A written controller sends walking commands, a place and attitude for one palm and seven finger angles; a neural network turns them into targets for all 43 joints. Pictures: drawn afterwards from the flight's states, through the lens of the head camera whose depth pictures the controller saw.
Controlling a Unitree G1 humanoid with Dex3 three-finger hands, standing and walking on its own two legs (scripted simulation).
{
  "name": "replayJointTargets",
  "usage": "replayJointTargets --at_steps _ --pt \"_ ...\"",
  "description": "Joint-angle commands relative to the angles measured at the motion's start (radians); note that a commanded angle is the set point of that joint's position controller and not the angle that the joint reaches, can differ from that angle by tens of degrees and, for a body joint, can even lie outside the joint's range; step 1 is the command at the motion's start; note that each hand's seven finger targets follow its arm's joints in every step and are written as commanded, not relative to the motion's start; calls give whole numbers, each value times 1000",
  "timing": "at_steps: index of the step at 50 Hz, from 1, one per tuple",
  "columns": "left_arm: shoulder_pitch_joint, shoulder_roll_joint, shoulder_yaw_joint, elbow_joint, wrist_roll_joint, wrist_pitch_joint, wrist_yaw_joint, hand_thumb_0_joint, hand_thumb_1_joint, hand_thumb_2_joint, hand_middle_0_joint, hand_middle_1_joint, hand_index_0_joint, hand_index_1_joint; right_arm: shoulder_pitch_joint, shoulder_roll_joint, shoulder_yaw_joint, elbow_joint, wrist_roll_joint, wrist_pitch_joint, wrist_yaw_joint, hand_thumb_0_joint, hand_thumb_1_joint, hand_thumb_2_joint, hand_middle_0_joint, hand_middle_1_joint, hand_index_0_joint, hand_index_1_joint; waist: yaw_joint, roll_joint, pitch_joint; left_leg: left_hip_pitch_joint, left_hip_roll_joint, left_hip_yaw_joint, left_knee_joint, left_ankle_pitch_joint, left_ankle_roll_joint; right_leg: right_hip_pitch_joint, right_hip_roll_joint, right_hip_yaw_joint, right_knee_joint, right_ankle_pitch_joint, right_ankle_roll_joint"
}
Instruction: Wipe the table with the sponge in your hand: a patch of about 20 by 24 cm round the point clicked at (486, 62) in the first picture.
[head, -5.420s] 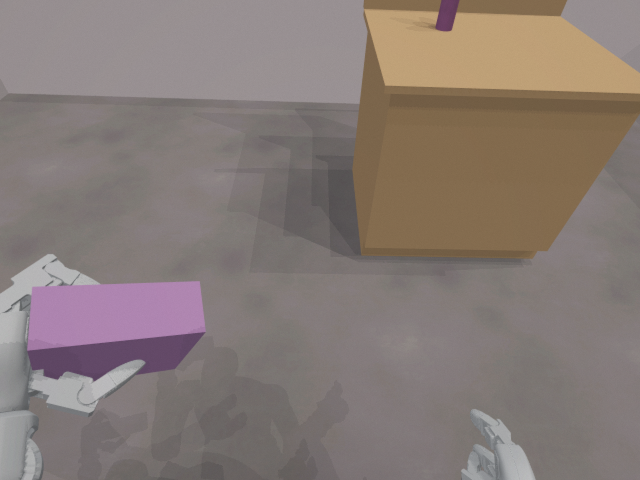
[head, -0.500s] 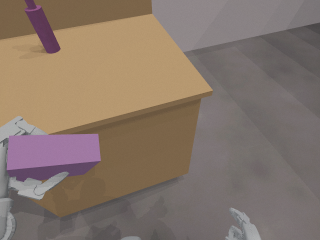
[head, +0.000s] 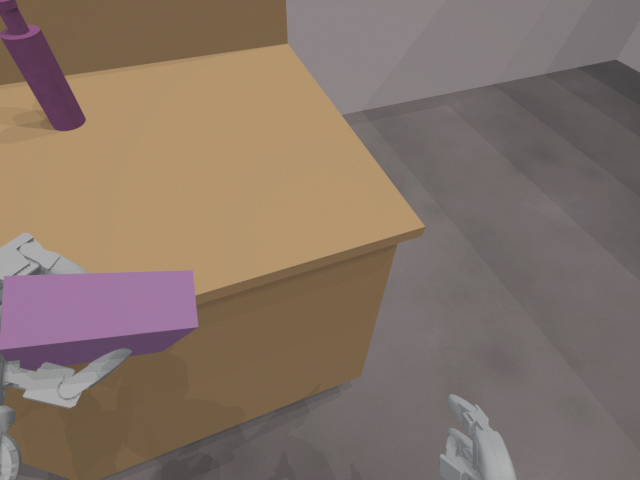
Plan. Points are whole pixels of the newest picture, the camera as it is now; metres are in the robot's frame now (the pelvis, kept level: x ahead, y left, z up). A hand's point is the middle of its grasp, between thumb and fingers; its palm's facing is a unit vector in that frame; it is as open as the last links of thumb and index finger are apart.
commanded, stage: come to a stop and stand still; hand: left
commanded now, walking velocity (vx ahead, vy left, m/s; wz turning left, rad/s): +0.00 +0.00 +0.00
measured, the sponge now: (128, 320) +0.23 +0.20 +0.15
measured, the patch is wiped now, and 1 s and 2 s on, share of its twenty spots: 0.00 0.00 0.00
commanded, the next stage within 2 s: look again from close up in 1.02 s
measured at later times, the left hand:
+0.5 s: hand (30, 282) +0.25 +0.28 +0.18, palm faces +0.44 -0.76 -0.48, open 9.6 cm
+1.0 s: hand out of the picture +0.22 +0.32 +0.16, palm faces +0.37 -0.86 -0.36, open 9.6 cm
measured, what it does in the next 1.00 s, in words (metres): steps on the spot: right foot, then left foot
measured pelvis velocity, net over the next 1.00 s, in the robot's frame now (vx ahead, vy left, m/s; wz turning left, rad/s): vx -0.01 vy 0.08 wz -0.05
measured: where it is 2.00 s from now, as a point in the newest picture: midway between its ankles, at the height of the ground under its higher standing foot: outside the picture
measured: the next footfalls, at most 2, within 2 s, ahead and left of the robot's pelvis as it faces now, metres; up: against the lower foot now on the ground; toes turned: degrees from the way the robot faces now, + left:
right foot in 0.06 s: +0.02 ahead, -0.07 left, +0.00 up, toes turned -4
left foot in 0.36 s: +0.07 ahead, +0.11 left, +0.00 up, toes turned +0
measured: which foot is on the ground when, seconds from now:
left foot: down 0.00-0.08, up 0.10-0.34, down 0.36-1.00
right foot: up 0.00-0.04, down 0.06-1.00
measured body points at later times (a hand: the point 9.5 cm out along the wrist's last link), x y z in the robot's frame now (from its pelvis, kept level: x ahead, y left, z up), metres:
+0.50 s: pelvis +0.01 +0.01 -0.01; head +0.04 +0.03 +0.44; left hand +0.22 +0.32 +0.20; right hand +0.19 -0.24 -0.08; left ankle +0.03 +0.11 -0.73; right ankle +0.04 -0.10 -0.74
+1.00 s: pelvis -0.01 +0.08 +0.00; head +0.01 +0.10 +0.45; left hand +0.19 +0.36 +0.18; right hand +0.16 -0.14 -0.07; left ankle +0.03 +0.11 -0.74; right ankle -0.02 -0.07 -0.74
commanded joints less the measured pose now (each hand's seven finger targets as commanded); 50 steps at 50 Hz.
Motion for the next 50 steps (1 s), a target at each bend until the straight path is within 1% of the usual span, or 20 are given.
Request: replayJointTargets --at_steps 1,2,3,4,5,7,10,14,17,20,21,22,23,24,27,29,30,33,39,50 --pt "-87 158 115 -192 -11 -55 29 0 100 1300 -1200 -1600 -1200 -1600 -71 -177 -61 -123 5 -37 -30 0 -900 -900 200 300 200 300 -2 170 -137 7 162 -107 -65 171 90 193 27 -42 -274 117 -9" --pt "-101 166 119 -176 -8 -54 30 0 100 1300 -1200 -1600 -1200 -1600 -69 -169 -60 -122 6 -31 -30 0 -900 -900 200 300 200 300 -5 95 -145 -34 122 -75 23 123 60 257 -23 30 -345 226 -29" --pt "-118 194 129 -158 -4 -51 34 0 100 1300 -1200 -1600 -1200 -1600 -62 -149 -52 -128 4 -23 -29 0 -900 -900 200 300 200 300 -22 -71 -154 -130 32 -14 168 5 16 305 -176 248 -376 432 -89" --pt "-121 187 136 -134 -16 -43 28 0 100 1300 -1200 -1600 -1200 -1600 -82 -135 -41 -138 1 -32 -25 0 -900 -900 200 300 200 300 -10 -167 -146 -212 -65 -17 282 -204 -23 312 -287 407 -413 623 -152" --pt "-106 185 132 -122 -26 -38 24 0 100 1300 -1200 -1600 -1200 -1600 -79 -157 -60 -127 7 -30 -16 0 -900 -900 200 300 200 300 2 -261 -149 -228 -62 -77 429 -263 -29 314 -346 470 -427 737 -186" --pt "-74 192 151 -143 -23 -46 32 0 100 1300 -1200 -1600 -1200 -1600 -106 -134 -39 -120 10 -22 -14 0 -900 -900 200 300 200 300 -7 -180 -164 -248 -45 -146 520 -231 -38 346 -336 343 -356 941 -199" --pt "-29 191 167 -203 -11 -61 43 0 100 1300 -1200 -1600 -1200 -1600 -129 -124 -27 -139 1 -1 -28 0 -900 -900 200 300 200 300 1 -138 -209 -178 -52 -94 330 -188 -36 377 -277 188 -296 1024 -158" --pt "29 176 162 -244 -14 -51 52 0 100 1300 -1200 -1600 -1200 -1600 -110 -140 -44 -159 -5 17 -35 0 -900 -900 200 300 200 300 6 -133 -220 -100 -68 -71 115 -81 -30 359 -256 178 -293 900 -149" --pt "17 167 140 -270 -16 -41 52 0 100 1300 -1200 -1600 -1200 -1600 -77 -160 -62 -162 -4 28 -39 0 -900 -900 200 300 200 300 -11 -59 -224 68 -43 -75 -88 193 -22 263 -186 153 -245 666 -87" --pt "17 174 141 -259 -14 -54 49 0 100 1300 -1200 -1600 -1200 -1600 -78 -183 -66 -177 -1 17 -44 0 -900 -900 200 300 200 300 10 229 -177 108 186 -293 -176 576 81 100 -15 76 -112 85 -15" --pt "-940 874 666 -233 89 -147 25 0 100 1300 -1200 -1600 -1200 -1600 92 -213 -124 -99 -64 -83 -26 0 -900 -900 200 300 200 300 75 33 -26 -279 134 -122 96 266 91 159 -136 236 -281 213 -33" --pt "-426 307 245 232 7 -79 -28 0 100 1300 -1200 -1600 -1200 -1600 28 -110 -64 -118 -9 -80 -1 0 -900 -900 200 300 200 300 13 -74 -124 -129 -91 -124 225 75 -4 115 -183 377 -382 379 -173" --pt "-461 273 186 103 4 -116 -45 0 100 1300 -1200 -1600 -1200 -1600 28 -166 -76 -169 5 -102 2 0 -900 -900 200 300 200 300 43 -108 -102 -101 -106 -104 231 -51 -13 128 -243 482 -449 580 -186" --pt "-412 167 93 89 -32 -127 -40 0 100 1300 -1200 -1600 -1200 -1600 -6 -155 -70 -147 34 -110 16 0 -900 -900 200 300 200 300 15 -56 -161 -44 -88 -131 145 -71 -1 196 -280 434 -410 598 -214" --pt "-265 128 23 -146 -32 -132 -28 0 100 1300 -1200 -1600 -1200 -1600 -39 -200 -82 -147 13 -120 38 0 -900 -900 200 300 200 300 19 38 -178 73 -73 -142 -73 116 12 188 -114 225 -363 193 -108" --pt "-167 129 35 -188 -26 -131 -29 0 100 1300 -1200 -1600 -1200 -1600 -88 -214 -68 -169 8 -121 44 0 -900 -900 200 300 200 300 31 291 -84 -13 53 -305 -286 -11 46 140 8 106 -189 60 -60" --pt "-191 139 52 -206 -13 -135 -28 0 100 1300 -1200 -1600 -1200 -1600 -90 -202 -60 -179 4 -120 48 0 -900 -900 200 300 200 300 34 303 -59 -118 93 -365 -351 -108 60 178 26 86 -118 48 -53" --pt "-175 207 161 -167 -13 -136 -24 0 100 1300 -1200 -1600 -1200 -1600 -69 -193 -61 -186 1 -119 43 0 -900 -900 200 300 200 300 33 94 -89 -100 88 -312 -293 -33 66 221 23 84 -187 83 -52" --pt "-264 199 159 -161 -18 -129 -35 0 100 1300 -1200 -1600 -1200 -1600 -68 -188 -54 -173 -4 -115 29 0 -900 -900 200 300 200 300 11 98 -153 39 48 -282 -241 38 -8 238 28 94 -329 152 -70" --pt "-239 137 77 -138 3 -82 -24 0 100 1300 -1200 -1600 -1200 -1600 -82 -194 -49 -156 -8 -94 18 0 -900 -900 200 300 200 300 16 107 -118 20 49 -288 -321 -114 -23 218 37 113 -356 140 -62"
